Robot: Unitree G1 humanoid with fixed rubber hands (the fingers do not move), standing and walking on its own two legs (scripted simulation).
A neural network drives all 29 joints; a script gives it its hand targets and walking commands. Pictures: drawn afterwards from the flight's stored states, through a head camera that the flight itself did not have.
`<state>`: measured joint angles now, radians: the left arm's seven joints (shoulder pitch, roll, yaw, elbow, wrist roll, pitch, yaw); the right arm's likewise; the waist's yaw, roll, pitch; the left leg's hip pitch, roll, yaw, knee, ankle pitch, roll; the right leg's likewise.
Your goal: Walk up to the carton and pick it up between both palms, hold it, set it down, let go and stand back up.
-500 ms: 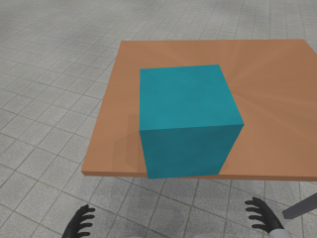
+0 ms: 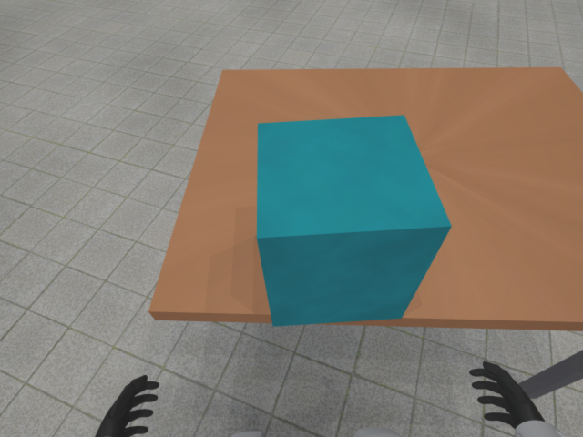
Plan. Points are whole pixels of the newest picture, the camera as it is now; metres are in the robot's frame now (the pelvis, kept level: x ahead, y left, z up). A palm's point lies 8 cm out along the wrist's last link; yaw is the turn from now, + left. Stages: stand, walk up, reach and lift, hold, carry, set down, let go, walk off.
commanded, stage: stand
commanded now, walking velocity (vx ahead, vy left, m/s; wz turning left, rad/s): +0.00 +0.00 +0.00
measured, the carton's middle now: (334, 227) +0.39 -0.05 +0.04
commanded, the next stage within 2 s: walk up in 1.76 s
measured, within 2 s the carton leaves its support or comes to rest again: neither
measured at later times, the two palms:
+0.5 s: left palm out of the picture +0.14 +0.27 -0.08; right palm (527, 426) +0.13 -0.28 -0.08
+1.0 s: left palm out of the picture +0.12 +0.28 -0.08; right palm out of the picture +0.12 -0.29 -0.08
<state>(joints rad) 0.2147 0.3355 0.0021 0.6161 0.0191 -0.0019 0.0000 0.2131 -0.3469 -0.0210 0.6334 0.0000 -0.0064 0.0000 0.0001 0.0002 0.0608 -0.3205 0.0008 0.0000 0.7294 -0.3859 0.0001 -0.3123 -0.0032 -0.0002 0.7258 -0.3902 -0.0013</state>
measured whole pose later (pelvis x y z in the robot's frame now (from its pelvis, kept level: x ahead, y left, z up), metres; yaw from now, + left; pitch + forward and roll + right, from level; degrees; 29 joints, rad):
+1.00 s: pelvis -0.01 +0.00 +0.00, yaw +0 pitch -2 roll +0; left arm 0.21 0.34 0.00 0.66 0.01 0.00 0.00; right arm 0.21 -0.36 -0.02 0.69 0.00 -0.01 0.00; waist 0.00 0.00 0.06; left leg -0.32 0.00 0.00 0.72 -0.37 0.00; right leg -0.31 0.00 0.00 0.72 -0.37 0.00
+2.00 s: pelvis -0.03 +0.00 +0.01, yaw +0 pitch -2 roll +0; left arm 0.22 0.34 0.00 0.73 0.02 0.00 -0.01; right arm 0.22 -0.36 -0.01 0.76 0.00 -0.01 0.00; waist 0.00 0.00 0.06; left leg -0.32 0.00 0.00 0.62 -0.28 0.00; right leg -0.31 0.00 0.00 0.62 -0.28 0.00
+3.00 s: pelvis -0.01 -0.03 +0.00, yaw -2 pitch -3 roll +0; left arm 0.30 0.38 0.03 0.73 0.02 0.00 -0.03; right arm 0.26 -0.40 0.00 0.76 0.00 -0.02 0.00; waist 0.00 -0.03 0.07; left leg -0.31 0.04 0.00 0.68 -0.33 0.00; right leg -0.31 0.02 0.00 0.68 -0.31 -0.02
